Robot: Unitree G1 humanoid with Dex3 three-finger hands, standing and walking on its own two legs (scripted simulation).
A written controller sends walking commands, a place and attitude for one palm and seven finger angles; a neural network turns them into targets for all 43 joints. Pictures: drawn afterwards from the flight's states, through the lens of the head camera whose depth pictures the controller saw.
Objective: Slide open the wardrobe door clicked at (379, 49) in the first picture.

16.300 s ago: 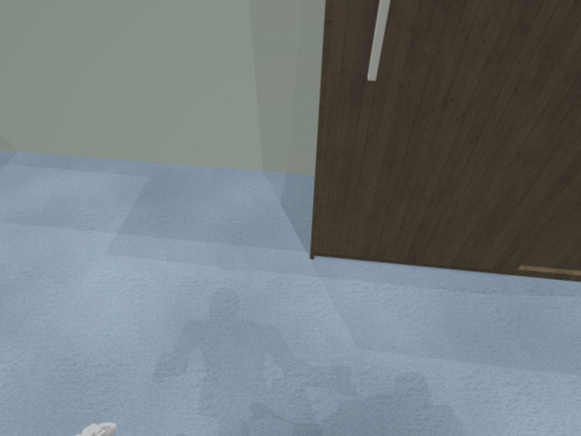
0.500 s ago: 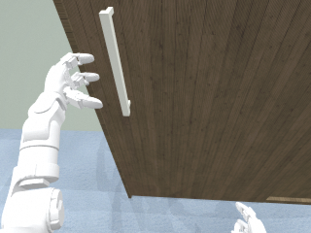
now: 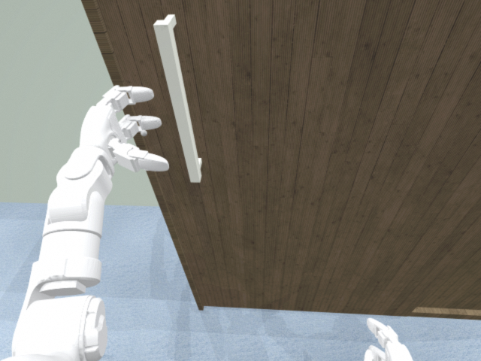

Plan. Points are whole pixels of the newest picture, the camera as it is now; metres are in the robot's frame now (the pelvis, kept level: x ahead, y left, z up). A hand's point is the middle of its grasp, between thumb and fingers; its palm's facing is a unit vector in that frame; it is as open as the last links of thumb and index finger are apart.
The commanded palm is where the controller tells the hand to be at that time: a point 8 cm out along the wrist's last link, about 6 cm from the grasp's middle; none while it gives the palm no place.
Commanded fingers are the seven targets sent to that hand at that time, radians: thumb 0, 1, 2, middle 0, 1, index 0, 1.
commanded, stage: move the hooked fingers beside the handle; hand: left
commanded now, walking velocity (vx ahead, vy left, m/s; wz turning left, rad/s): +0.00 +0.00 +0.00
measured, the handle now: (185, 111) +0.46 +0.12 +0.21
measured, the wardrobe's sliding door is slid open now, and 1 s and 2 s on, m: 0.00 0.00 0.00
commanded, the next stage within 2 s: feel for the door with the fingertips in 0.46 s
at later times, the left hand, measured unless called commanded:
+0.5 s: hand (142, 129) +0.40 +0.18 +0.22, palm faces +0.04 -1.00 -0.02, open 14.0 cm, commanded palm +0.37 +0.23 +0.22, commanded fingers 0.00 -0.50 0.30 -0.30 -1.20 -0.30 -1.20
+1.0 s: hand (163, 129) +0.39 +0.14 +0.22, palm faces +0.02 -1.00 +0.00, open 14.0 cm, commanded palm +0.37 +0.20 +0.22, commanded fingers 0.00 -0.50 0.30 -0.30 -1.20 -0.30 -1.20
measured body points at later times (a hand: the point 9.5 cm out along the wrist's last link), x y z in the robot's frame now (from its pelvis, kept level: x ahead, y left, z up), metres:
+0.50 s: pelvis -0.01 +0.00 +0.00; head -0.02 -0.02 +0.45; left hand +0.39 +0.23 +0.22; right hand +0.15 -0.24 -0.10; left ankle -0.05 +0.11 -0.74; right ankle +0.02 -0.11 -0.74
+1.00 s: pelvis -0.01 +0.00 +0.00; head -0.02 -0.02 +0.45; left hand +0.39 +0.20 +0.22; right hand +0.16 -0.23 -0.09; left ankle -0.05 +0.11 -0.74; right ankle +0.02 -0.11 -0.74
